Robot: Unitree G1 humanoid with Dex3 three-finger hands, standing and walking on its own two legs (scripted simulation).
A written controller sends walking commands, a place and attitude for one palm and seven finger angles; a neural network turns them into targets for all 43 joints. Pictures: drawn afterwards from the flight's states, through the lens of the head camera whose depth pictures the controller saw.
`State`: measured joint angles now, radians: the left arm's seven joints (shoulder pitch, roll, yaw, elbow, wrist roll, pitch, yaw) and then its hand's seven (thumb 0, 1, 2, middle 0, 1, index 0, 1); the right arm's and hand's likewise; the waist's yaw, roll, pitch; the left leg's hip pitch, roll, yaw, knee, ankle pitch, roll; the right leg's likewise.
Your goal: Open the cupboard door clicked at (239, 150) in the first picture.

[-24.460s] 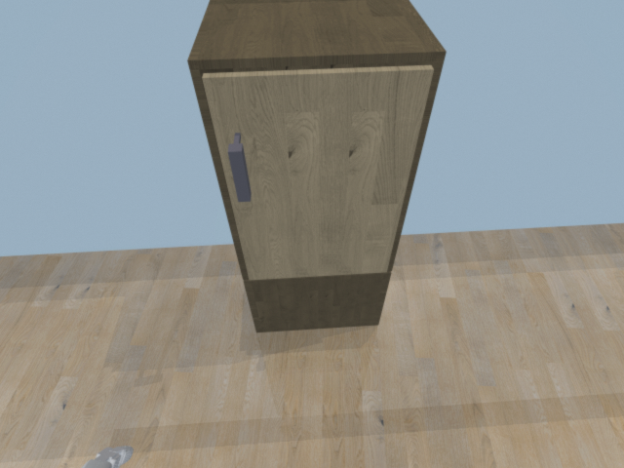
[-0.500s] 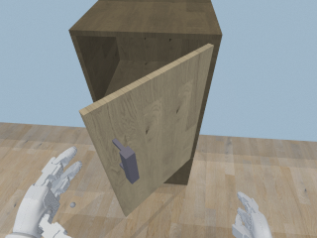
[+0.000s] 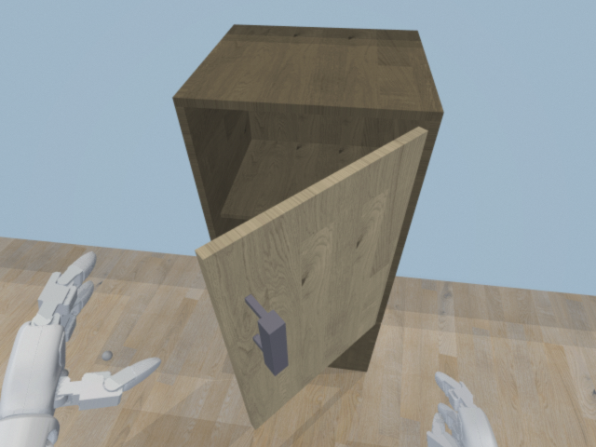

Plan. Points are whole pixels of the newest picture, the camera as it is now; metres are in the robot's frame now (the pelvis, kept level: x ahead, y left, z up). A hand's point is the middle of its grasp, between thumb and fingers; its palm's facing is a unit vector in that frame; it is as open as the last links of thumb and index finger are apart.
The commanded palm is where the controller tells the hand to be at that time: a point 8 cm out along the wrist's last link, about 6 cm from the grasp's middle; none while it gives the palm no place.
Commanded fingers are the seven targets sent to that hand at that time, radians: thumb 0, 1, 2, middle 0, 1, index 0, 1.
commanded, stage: draw the hand back to the body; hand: left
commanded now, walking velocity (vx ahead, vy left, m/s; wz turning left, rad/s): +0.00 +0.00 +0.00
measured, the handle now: (264, 333) +0.27 +0.09 +0.02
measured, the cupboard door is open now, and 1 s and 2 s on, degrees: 48 48 48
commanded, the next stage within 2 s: step back with the hand held close in 0.70 s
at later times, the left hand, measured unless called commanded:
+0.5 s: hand (93, 308) +0.20 +0.24 +0.16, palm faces +0.43 -0.80 -0.41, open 7.7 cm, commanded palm +0.15 +0.28 +0.18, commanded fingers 0.00 0.90 0.90 -0.20 -0.30 -0.20 -0.30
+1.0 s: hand (106, 315) +0.19 +0.22 +0.17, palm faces +0.39 -0.79 -0.48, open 7.4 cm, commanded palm +0.13 +0.26 +0.18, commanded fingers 0.00 0.90 0.90 -0.20 -0.30 -0.20 -0.30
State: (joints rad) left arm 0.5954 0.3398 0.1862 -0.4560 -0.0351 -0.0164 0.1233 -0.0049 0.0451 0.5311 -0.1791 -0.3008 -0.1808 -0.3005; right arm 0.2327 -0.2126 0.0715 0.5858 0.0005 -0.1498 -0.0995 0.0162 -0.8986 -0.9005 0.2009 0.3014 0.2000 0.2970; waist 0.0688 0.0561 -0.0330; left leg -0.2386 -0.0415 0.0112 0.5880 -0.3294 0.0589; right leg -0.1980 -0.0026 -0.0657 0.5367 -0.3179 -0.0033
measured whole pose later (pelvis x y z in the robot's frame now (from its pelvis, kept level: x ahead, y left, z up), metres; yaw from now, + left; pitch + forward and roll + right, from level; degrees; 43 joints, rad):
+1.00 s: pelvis -0.02 -0.04 +0.01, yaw -1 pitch -1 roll -1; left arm 0.49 0.38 0.37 -0.40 -0.05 -0.13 0.10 0.01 0.89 0.90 -0.21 -0.30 -0.21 -0.30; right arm 0.16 -0.24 0.01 0.61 0.00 -0.05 -0.07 0.01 -0.90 -0.90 0.20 0.30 0.20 0.30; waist 0.03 0.07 0.02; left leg -0.19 0.02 0.00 0.44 -0.23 0.01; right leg -0.14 0.06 -0.07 0.35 -0.19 -0.06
